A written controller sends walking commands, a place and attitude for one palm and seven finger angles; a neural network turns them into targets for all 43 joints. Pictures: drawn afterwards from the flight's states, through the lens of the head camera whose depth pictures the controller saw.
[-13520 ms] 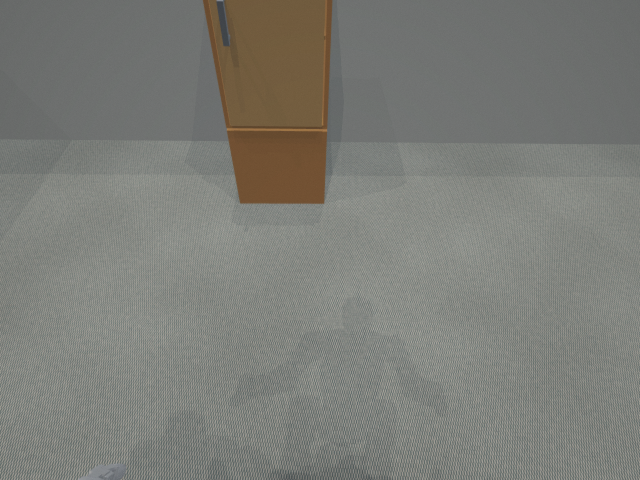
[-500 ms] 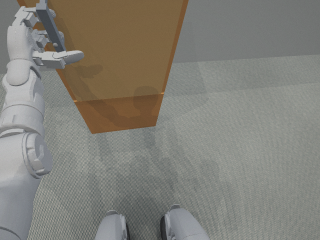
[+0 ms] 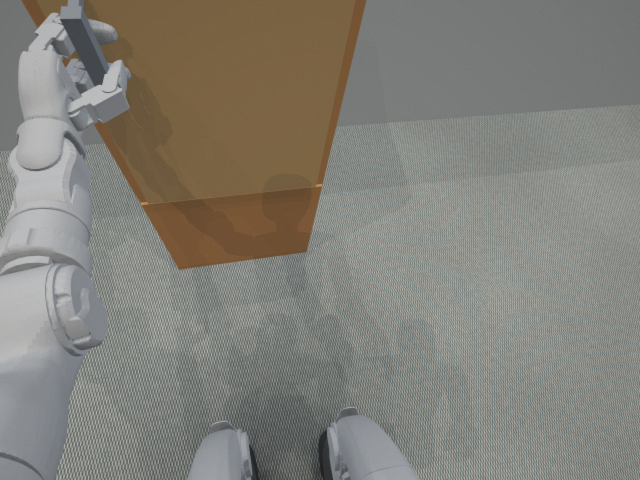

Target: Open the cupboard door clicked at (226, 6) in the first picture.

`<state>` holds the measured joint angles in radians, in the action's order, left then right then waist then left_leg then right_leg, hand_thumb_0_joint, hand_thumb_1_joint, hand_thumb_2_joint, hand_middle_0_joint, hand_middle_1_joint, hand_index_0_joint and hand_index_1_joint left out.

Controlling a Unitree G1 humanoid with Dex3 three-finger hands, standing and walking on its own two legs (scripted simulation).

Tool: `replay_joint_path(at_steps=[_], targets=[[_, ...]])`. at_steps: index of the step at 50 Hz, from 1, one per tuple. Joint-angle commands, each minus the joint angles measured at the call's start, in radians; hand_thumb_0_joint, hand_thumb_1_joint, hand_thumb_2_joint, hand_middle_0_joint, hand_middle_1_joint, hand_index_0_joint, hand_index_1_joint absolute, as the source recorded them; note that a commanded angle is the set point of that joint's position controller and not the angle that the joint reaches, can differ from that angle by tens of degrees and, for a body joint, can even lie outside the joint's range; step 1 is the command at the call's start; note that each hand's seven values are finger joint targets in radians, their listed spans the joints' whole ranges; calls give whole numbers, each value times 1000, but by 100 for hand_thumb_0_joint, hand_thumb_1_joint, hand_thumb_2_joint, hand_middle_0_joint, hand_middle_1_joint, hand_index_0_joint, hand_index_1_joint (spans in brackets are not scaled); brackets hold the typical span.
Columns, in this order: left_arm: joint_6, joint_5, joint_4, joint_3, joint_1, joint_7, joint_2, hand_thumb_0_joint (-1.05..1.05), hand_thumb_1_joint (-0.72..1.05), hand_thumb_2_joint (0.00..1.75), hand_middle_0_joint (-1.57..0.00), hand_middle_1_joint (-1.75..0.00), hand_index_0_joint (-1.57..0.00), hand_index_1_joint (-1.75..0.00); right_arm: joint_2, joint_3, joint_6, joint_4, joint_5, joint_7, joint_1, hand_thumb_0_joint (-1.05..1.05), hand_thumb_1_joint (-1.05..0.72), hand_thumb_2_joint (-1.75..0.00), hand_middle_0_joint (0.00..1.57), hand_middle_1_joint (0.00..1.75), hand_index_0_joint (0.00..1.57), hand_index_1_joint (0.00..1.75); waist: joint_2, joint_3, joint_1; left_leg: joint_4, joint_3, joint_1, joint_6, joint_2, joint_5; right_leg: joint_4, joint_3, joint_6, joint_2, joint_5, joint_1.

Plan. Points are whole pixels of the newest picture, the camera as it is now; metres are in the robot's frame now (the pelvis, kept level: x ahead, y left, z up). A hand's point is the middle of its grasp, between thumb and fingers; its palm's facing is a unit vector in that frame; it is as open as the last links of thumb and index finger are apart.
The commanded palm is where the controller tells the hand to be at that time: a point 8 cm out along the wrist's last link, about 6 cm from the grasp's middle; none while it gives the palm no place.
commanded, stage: pull the door open along its arc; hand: left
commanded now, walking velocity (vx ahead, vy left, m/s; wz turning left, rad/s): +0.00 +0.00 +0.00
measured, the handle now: (96, 53) +0.60 +0.18 +0.10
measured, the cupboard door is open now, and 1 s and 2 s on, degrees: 0 52 48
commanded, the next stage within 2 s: open thumb and fingers to let go in 0.96 s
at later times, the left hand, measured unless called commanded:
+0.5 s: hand (147, 151) +0.47 +0.13 +0.09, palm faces +0.13 -0.99 +0.05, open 5.8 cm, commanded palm +0.41 +0.16 +0.09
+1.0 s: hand (296, 253) +0.34 -0.01 +0.10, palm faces +0.26 -0.96 -0.05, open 5.9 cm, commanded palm +0.29 +0.03 +0.09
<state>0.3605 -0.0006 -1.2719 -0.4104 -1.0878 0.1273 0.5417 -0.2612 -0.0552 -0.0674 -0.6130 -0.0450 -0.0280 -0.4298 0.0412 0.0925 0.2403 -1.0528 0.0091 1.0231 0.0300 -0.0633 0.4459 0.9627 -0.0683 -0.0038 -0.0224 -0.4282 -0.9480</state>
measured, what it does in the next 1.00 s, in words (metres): stands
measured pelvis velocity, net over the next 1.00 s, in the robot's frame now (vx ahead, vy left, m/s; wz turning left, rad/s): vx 0.02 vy -0.04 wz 0.06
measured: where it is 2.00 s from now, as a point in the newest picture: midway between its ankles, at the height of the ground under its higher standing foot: outside the picture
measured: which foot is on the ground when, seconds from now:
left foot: down 0.00-1.00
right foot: down 0.00-1.00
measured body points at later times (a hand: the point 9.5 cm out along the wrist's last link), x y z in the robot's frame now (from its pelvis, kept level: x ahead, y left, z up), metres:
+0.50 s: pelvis +0.02 +0.00 +0.02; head +0.11 +0.00 +0.46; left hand +0.46 +0.18 +0.09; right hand +0.05 -0.26 -0.10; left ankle +0.02 +0.10 -0.67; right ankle +0.01 -0.13 -0.67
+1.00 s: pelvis +0.02 -0.04 +0.03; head +0.05 -0.06 +0.48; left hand +0.32 +0.04 +0.10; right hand +0.22 -0.23 -0.07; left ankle +0.02 +0.10 -0.67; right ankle +0.01 -0.13 -0.67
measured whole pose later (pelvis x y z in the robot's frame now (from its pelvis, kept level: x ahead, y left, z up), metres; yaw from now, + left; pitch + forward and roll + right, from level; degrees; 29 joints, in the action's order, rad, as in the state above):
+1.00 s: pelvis +0.02 -0.04 +0.03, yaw +4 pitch +9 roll +0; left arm 0.12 0.06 -0.24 0.32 -0.09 -0.61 -0.11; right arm -0.14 -0.02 -0.02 -0.57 -0.06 -0.08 -0.15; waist 0.05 0.12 0.03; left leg -0.87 -0.01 0.61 -0.03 -0.04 0.42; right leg 0.88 -0.09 0.05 0.00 -0.47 -0.57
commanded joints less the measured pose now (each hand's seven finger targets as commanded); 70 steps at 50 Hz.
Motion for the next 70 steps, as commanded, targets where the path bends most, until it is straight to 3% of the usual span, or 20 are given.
replay_joint_path(at_steps=[1,2,5,12,21,22,23,24,27,29,31,35,39,43,46,51,53,60,64,70], targets=[[73,-18,233,-20,-449,-22,252,0,90,90,-40,-135,-40,-135,-193,73,8,26,-4,16,-204,0,-90,-90,20,30,20,30,162,518,-12,101,-71,-472,-4,30,-395,-97,15,19,-44,302,142],[71,-22,220,37,-476,-24,174,0,90,90,-40,-135,-40,-135,-187,73,11,20,-4,13,-199,0,-90,-90,20,30,20,30,154,488,14,99,-76,-481,-5,28,-376,-103,12,17,-45,278,102],[84,-32,244,2,-409,-39,183,0,90,90,-40,-135,-40,-135,-193,82,16,21,-7,9,-206,0,-90,-90,20,30,20,30,136,533,-17,105,-77,-504,-8,28,-404,-97,9,20,-46,295,131],[92,-58,367,42,-207,-40,83,0,90,90,-40,-135,-40,-135,-178,95,7,56,5,-6,-172,0,-90,-90,20,30,20,30,98,555,-74,134,-45,-510,-7,38,-435,-108,12,22,-47,378,245],[70,-133,657,188,226,-65,-188,0,90,90,-40,-135,-40,-135,-140,119,21,106,44,-27,-76,0,-90,-90,20,30,20,30,26,462,-139,196,-5,-546,-9,44,-500,-148,4,23,-44,486,365],[69,-206,747,60,208,-224,-232,0,90,90,-40,-135,-40,-135,-114,118,35,109,32,-29,-34,0,-90,-90,20,30,20,30,32,447,-201,203,3,-511,-19,46,-501,-156,-7,16,-43,461,378],[58,-172,764,153,282,-305,-322,0,90,90,-40,-135,-40,-135,-106,117,50,107,23,-40,-22,0,-90,-90,20,30,20,30,23,425,-178,204,2,-514,-26,44,-486,-151,-13,13,-44,440,367],[55,-149,795,181,307,-373,-360,0,90,90,-40,-135,-40,-135,-102,117,61,102,19,-45,-14,0,-90,-90,20,30,20,30,-2,395,-174,204,-4,-510,-27,41,-490,-149,-20,15,-42,430,359],[40,-65,908,283,402,-559,-496,0,90,90,-40,-135,-40,-135,-87,123,80,101,-7,-64,26,0,-90,-90,20,30,20,30,14,412,-185,209,-2,-542,-35,38,-521,-135,-21,19,-31,440,370],[20,13,947,322,418,-672,-532,0,90,90,-40,-135,-40,-135,-82,127,85,97,-26,-67,48,0,-90,-90,20,30,20,30,-38,399,-183,210,-9,-533,-35,36,-502,-133,-23,22,-27,430,381],[-13,88,974,396,462,-756,-609,0,90,90,-40,-135,-40,-135,-65,123,80,102,-38,-71,95,0,-90,-90,20,30,20,30,-18,379,-193,221,-1,-517,-38,41,-465,-133,-20,29,-15,414,391],[-60,167,1051,525,526,-795,-705,0,90,90,-40,-135,-40,-135,-39,123,67,125,-45,-52,160,0,-90,-90,20,30,20,30,-74,381,-190,225,5,-528,-31,46,-413,-153,-8,39,-5,411,435],[-86,155,1115,597,633,-787,-772,0,90,90,-40,-135,-40,-135,-18,112,67,150,-37,-32,232,0,-90,-90,20,30,20,30,-131,347,-204,238,4,-537,-28,51,-374,-186,-1,41,4,401,484],[-122,105,1218,687,790,-773,-870,0,90,90,-40,-135,-40,-135,10,92,78,172,-23,-38,306,0,-90,-90,20,30,20,30,-104,337,-227,244,7,-571,-31,58,-373,-199,-3,40,14,431,524],[-166,90,1293,726,921,-761,-904,0,90,90,-40,-135,-40,-135,23,78,84,186,-15,-50,342,0,-90,-90,20,30,20,30,-98,306,-240,244,4,-570,-36,64,-369,-210,-2,34,26,473,549],[-198,100,1232,669,765,-782,-831,0,90,90,-40,-135,-40,-135,18,67,81,158,-23,-27,353,0,-90,-90,20,30,20,30,-125,236,-216,234,-5,-526,-36,81,-269,-261,46,11,52,395,501],[-184,99,1196,608,619,-801,-775,0,90,90,-40,-135,-40,-135,17,65,77,133,-25,-9,360,0,-90,-90,20,30,20,30,-151,225,-199,225,-12,-501,-33,88,-229,-287,84,-2,70,348,483],[-149,97,1104,583,628,-805,-795,0,41,69,-36,-130,-36,-130,18,81,90,109,-34,1,344,0,-90,-90,20,30,20,30,-169,305,-219,227,-17,-465,-37,93,-227,-287,125,-11,92,392,539],[-123,106,1099,595,647,-778,-793,0,13,57,-35,-127,-35,-127,8,92,91,114,-34,-3,318,0,-90,-90,20,30,20,30,-183,315,-214,225,-18,-455,-35,90,-247,-271,120,-14,93,469,551],[-101,106,1085,588,607,-779,-783,0,-29,39,-32,-122,-32,-122,2,98,97,107,-34,0,294,0,-90,-90,20,30,20,30,-188,313,-204,224,-18,-443,-31,89,-227,-278,126,-14,94,420,535]])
